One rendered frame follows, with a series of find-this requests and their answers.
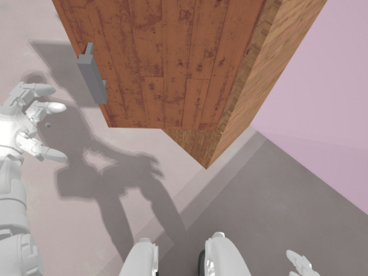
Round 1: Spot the robot left thigh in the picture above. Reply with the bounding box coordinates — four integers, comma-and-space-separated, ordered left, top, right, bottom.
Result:
119, 242, 159, 276

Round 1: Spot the handle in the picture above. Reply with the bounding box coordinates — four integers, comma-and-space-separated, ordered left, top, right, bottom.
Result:
77, 43, 108, 104

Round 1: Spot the robot right thigh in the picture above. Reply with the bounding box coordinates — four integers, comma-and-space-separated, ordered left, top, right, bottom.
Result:
205, 237, 251, 276

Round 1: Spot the robot left forearm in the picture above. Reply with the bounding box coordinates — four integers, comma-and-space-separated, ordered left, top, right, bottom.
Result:
0, 145, 30, 240

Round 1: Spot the right robot hand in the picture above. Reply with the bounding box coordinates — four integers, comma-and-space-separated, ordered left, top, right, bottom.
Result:
286, 250, 320, 276

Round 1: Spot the left robot upper arm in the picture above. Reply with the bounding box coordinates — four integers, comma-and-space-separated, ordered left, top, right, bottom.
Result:
0, 233, 44, 276

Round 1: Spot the robot thigh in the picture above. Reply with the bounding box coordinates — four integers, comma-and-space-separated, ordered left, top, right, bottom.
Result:
119, 242, 159, 276
205, 237, 251, 276

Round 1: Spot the cupboard door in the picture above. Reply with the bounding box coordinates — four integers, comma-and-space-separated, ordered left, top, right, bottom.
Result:
52, 0, 267, 130

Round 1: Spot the left robot hand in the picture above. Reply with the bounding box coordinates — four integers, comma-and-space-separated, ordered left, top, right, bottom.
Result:
0, 82, 67, 162

